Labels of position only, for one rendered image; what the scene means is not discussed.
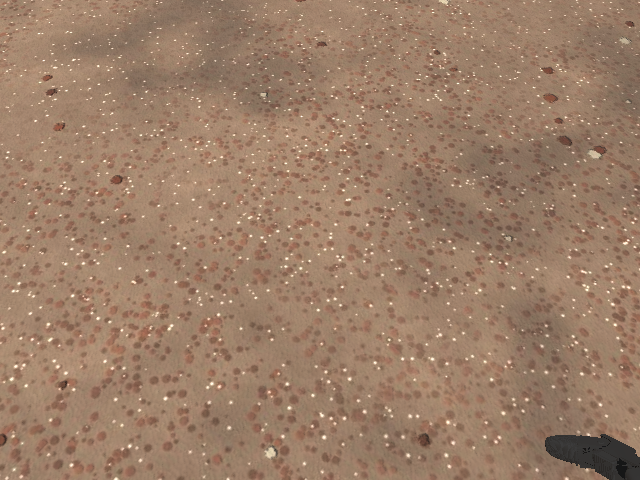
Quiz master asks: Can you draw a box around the right robot hand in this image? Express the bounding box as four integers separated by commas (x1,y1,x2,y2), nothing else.
545,434,640,480

